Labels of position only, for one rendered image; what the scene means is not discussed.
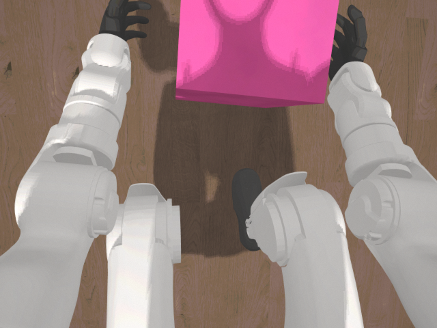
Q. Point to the robot left forearm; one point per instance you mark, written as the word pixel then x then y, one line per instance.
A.
pixel 93 112

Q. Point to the left robot hand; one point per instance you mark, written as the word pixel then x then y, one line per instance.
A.
pixel 115 19

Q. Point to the left robot shin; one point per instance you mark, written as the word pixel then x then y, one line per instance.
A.
pixel 139 189

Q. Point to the robot right forearm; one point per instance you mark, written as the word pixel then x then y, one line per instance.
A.
pixel 368 134

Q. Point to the left robot upper arm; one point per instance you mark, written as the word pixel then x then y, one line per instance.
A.
pixel 62 207

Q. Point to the right robot hand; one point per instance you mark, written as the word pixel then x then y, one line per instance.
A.
pixel 351 44

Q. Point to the right robot upper arm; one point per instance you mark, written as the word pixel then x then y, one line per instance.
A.
pixel 397 219

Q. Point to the robot left thigh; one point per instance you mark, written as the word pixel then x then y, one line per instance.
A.
pixel 140 269

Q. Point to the carton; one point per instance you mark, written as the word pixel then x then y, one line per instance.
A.
pixel 255 53

